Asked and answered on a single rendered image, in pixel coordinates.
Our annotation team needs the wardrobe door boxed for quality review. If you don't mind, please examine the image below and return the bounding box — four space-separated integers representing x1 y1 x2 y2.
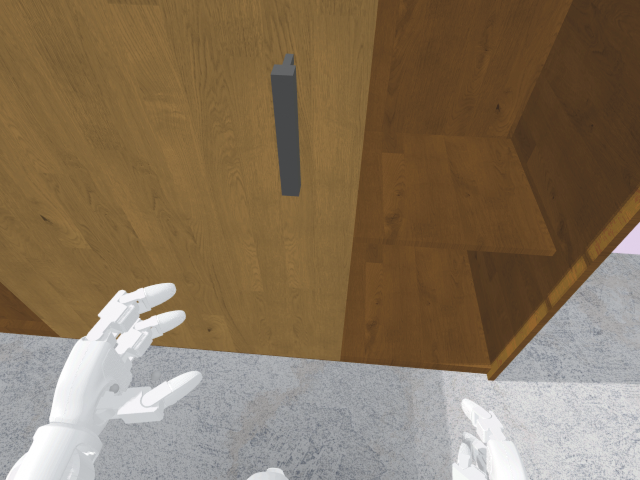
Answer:
0 282 44 322
0 0 378 361

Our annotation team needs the robot right hand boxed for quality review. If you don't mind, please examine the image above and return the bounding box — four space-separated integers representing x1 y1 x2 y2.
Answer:
452 399 529 480

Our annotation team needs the handle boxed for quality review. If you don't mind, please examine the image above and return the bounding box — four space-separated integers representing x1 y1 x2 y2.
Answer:
271 54 301 197

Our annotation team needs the robot left hand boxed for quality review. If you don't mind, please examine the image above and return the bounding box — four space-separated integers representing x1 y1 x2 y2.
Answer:
49 283 202 436

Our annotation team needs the left robot forearm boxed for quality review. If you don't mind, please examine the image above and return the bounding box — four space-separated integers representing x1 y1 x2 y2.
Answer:
6 423 103 480

